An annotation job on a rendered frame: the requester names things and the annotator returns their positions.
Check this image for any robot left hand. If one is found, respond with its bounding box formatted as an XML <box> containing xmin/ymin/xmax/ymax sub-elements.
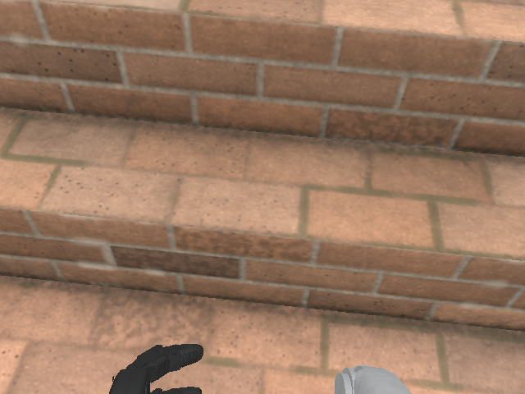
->
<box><xmin>109</xmin><ymin>344</ymin><xmax>203</xmax><ymax>394</ymax></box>

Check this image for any right robot thigh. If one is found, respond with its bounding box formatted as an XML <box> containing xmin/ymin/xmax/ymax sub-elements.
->
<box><xmin>335</xmin><ymin>366</ymin><xmax>412</xmax><ymax>394</ymax></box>

